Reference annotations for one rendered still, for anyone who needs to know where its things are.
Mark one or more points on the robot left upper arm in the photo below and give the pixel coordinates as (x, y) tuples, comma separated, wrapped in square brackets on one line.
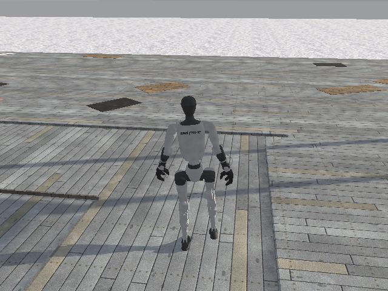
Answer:
[(171, 130)]

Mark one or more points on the robot left forearm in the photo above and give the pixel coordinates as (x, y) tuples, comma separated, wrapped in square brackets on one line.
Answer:
[(163, 160)]

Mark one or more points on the left robot hand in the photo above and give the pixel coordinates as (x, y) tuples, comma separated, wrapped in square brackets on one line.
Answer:
[(161, 172)]

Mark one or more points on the robot right upper arm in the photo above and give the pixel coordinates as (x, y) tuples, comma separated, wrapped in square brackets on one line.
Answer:
[(210, 127)]

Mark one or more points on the robot right forearm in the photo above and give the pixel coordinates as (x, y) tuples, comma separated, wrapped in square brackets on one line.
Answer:
[(223, 160)]

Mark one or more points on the humanoid robot torso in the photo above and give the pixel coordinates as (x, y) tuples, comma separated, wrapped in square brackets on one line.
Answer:
[(191, 140)]

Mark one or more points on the robot right foot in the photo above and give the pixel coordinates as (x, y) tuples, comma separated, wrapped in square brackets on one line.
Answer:
[(213, 234)]

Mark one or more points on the right robot hand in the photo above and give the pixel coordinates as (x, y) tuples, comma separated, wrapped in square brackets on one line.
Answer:
[(230, 176)]

